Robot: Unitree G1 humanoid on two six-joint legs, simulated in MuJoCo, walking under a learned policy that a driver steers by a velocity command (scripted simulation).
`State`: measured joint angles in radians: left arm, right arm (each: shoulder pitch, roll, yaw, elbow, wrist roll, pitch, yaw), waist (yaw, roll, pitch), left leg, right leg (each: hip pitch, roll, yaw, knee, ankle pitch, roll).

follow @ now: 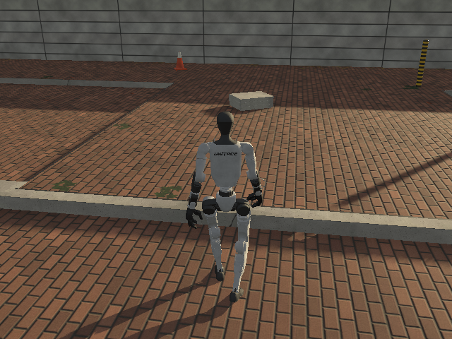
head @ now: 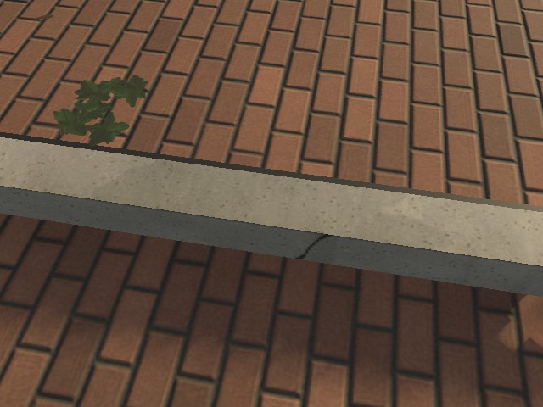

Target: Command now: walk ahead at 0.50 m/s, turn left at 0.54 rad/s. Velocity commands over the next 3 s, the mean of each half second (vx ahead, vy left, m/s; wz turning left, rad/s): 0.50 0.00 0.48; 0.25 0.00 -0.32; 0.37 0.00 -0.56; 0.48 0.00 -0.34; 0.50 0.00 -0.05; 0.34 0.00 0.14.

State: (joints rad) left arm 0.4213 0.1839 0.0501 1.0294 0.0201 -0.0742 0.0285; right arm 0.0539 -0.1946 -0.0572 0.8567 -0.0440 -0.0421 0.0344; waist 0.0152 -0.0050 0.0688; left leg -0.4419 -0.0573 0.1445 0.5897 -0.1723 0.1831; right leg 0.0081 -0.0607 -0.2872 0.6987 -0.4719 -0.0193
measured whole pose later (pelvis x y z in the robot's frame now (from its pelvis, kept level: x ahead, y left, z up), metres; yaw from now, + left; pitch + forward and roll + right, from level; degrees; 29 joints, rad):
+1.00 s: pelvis +0.46 +0.03 +0.02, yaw +0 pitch +1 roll +0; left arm 0.34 0.27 0.07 0.85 0.02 0.01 0.01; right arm 0.09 -0.25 -0.01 0.78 -0.02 -0.01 -0.02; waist 0.06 0.01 0.05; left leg -0.47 -0.02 -0.07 0.75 -0.31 -0.03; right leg -0.22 0.14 0.18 0.44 -0.22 -0.07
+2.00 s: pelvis +0.78 -0.09 +0.03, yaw -27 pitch +5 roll +2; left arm 0.55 0.17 -0.02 1.02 -0.01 -0.05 0.03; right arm -0.03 -0.08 0.08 0.53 -0.04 0.01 0.01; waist 0.03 -0.01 0.02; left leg -1.20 0.04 0.17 1.57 -0.42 0.11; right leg 0.09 0.04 0.07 0.13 -0.24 -0.10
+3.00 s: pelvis +1.29 -0.33 +0.16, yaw -21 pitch +1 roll -2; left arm 0.33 0.21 0.03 0.85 0.01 -0.07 0.02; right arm 0.18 -0.20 -0.03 0.74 -0.03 -0.02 0.02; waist 0.03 0.03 0.05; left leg -0.54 0.02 0.05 0.66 -0.12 0.05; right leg -0.04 0.07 -0.17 0.34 -0.31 -0.07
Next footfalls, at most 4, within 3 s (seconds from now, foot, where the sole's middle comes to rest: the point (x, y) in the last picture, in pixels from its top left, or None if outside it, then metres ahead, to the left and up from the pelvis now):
0.52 right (306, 387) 0.49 -0.05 -0.75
1.06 left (227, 361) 0.55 0.14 -0.75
1.58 right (325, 328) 0.64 -0.10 -0.75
2.06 left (329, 183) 1.00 -0.12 -0.61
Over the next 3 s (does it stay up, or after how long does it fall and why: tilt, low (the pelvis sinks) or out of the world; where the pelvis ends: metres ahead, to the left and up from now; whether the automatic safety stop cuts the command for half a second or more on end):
stays up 1.29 -0.33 0.16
